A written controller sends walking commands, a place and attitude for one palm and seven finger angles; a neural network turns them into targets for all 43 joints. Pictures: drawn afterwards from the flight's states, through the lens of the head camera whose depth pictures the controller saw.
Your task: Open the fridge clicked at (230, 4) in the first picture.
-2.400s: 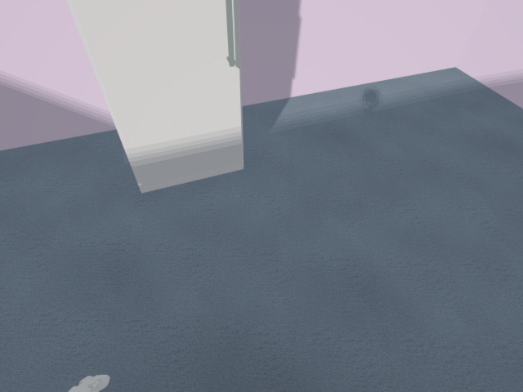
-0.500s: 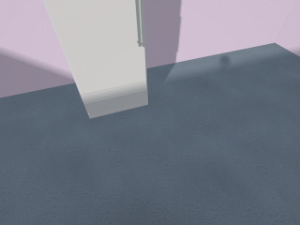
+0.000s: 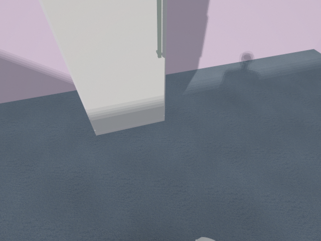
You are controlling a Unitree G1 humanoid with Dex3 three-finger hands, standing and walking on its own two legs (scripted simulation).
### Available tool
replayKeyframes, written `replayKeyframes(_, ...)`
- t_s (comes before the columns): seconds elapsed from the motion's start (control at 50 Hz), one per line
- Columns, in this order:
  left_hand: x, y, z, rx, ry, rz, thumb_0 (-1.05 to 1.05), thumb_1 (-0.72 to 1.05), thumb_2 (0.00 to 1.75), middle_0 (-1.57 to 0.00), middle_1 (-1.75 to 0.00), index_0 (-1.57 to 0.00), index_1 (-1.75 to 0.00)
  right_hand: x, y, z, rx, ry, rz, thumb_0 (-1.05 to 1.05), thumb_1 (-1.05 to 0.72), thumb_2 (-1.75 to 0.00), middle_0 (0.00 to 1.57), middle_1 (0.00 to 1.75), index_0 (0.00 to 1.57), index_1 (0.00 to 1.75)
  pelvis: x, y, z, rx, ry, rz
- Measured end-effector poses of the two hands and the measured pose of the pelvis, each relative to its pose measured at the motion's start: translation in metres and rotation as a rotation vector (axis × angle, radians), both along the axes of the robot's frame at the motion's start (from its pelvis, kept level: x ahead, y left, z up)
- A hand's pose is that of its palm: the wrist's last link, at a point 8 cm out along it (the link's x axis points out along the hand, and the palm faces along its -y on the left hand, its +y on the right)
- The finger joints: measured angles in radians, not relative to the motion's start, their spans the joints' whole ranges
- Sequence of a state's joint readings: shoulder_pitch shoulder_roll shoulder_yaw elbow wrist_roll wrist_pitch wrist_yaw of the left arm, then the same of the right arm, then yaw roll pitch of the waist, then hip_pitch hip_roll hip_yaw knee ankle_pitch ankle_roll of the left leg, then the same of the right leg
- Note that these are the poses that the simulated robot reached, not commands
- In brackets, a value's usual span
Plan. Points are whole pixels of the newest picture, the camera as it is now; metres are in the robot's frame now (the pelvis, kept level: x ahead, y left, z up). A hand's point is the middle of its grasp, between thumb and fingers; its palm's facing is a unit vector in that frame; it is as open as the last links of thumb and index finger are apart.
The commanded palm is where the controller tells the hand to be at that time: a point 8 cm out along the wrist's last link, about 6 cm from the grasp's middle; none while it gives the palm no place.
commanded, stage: walk to a spot facing it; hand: right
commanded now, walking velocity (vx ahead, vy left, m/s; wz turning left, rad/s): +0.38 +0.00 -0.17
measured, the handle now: (158, 17) +1.02 +0.13 +0.10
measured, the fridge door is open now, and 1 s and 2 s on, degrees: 0 0 0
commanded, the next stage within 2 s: turn to face it in 0.24 s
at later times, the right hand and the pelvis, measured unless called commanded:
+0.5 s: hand (248, 228) +0.22 -0.23 -0.16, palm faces +0.03 +0.99 -0.15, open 7.3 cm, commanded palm none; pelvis +0.20 -0.06 +0.02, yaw +1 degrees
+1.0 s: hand (230, 170) +0.40 -0.20 -0.16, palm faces -0.15 +0.97 -0.20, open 7.3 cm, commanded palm none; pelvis +0.27 -0.04 +0.00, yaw +12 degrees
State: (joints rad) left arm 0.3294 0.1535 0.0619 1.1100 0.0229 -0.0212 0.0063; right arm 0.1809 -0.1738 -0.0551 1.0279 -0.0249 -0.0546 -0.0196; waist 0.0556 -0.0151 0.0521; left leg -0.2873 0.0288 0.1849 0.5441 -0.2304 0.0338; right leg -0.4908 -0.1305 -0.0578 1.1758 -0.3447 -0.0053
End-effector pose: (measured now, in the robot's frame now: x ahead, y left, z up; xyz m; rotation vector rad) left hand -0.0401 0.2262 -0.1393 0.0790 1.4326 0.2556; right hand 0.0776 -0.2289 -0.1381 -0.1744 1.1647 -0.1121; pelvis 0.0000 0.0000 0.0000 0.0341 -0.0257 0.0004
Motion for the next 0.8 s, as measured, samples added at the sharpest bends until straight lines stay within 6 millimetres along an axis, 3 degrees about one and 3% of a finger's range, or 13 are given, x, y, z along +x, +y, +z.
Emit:
replayKeyframes(0.08, 0.104, 0.002, 0.015, 0.029, -0.191, -0.075, 0.00, 0.91, 0.90, -0.20, -0.30, -0.19, -0.30, -0.001, -0.014, -0.002, 0.011, 0.062, -0.033, -0.01, -0.95, -0.90, 0.20, 0.30, 0.20, 0.30, 0.032, -0.008, 0.005, 0.010, 0.007, -0.013)
replayKeyframes(0.14, 0.169, -0.008, 0.024, 0.043, -0.279, -0.140, 0.00, 0.91, 0.90, -0.20, -0.30, -0.19, -0.30, -0.002, -0.025, -0.010, 0.034, 0.104, -0.074, -0.01, -0.94, -0.90, 0.20, 0.30, 0.20, 0.30, 0.060, -0.019, 0.003, 0.020, 0.003, -0.026)
replayKeyframes(0.2, 0.219, -0.023, 0.024, 0.063, -0.334, -0.190, 0.00, 0.91, 0.90, -0.20, -0.30, -0.19, -0.30, 0.000, -0.038, -0.024, 0.057, 0.156, -0.114, 0.00, -0.93, -0.90, 0.20, 0.30, 0.20, 0.30, 0.090, -0.035, -0.006, 0.024, -0.002, -0.037)
replayKeyframes(0.24, 0.238, -0.033, 0.024, 0.070, -0.349, -0.202, 0.00, 0.91, 0.90, -0.20, -0.30, -0.19, -0.30, 0.005, -0.046, -0.027, 0.063, 0.202, -0.123, 0.00, -0.93, -0.90, 0.20, 0.30, 0.20, 0.30, 0.106, -0.043, -0.007, 0.012, -0.003, -0.032)
replayKeyframes(0.32, 0.241, -0.048, 0.027, 0.069, -0.285, -0.166, 0.00, 0.92, 0.90, -0.20, -0.30, -0.20, -0.30, 0.036, -0.055, -0.015, 0.064, 0.224, -0.117, 0.00, -0.92, -0.90, 0.20, 0.30, 0.20, 0.30, 0.135, -0.053, 0.005, -0.003, 0.001, -0.025)
replayKeyframes(0.44, 0.219, -0.054, 0.028, 0.052, -0.106, -0.103, -0.01, 0.94, 0.90, -0.20, -0.30, -0.20, -0.30, 0.102, -0.055, 0.001, 0.061, 0.192, -0.090, 0.00, -0.92, -0.90, 0.20, 0.30, 0.19, 0.30, 0.177, -0.059, 0.018, -0.012, 0.007, -0.001)
replayKeyframes(0.54, 0.202, -0.062, 0.018, 0.004, 0.016, -0.018, 0.00, 0.92, 0.90, -0.20, -0.30, -0.20, -0.30, 0.158, -0.049, 0.003, 0.037, 0.194, -0.039, 0.00, -0.93, -0.90, 0.20, 0.30, 0.20, 0.30, 0.208, -0.051, 0.016, -0.021, -0.002, 0.042)
replayKeyframes(0.64, 0.198, -0.060, -0.002, -0.048, 0.090, 0.076, 0.00, 0.91, 0.90, -0.20, -0.30, -0.20, -0.30, 0.222, -0.034, 0.001, -0.005, 0.164, 0.043, 0.00, -0.93, -0.90, 0.20, 0.30, 0.20, 0.30, 0.240, -0.035, 0.003, -0.033, -0.013, 0.094)
replayKeyframes(0.72, 0.216, -0.045, -0.026, -0.072, 0.110, 0.103, 0.01, 0.91, 0.90, -0.21, -0.30, -0.20, -0.30, 0.266, -0.021, -0.006, -0.040, 0.073, 0.070, 0.00, -0.92, -0.90, 0.20, 0.30, 0.20, 0.30, 0.259, -0.020, -0.015, -0.033, -0.015, 0.112)
replayKeyframes(0.8, 0.263, -0.026, -0.023, -0.037, 0.010, 0.092, 0.01, 0.91, 0.90, -0.20, -0.30, -0.20, -0.30, 0.285, -0.012, 0.001, -0.046, 0.054, 0.091, 0.00, -0.92, -0.90, 0.20, 0.30, 0.20, 0.30, 0.264, -0.018, -0.009, -0.024, -0.014, 0.141)
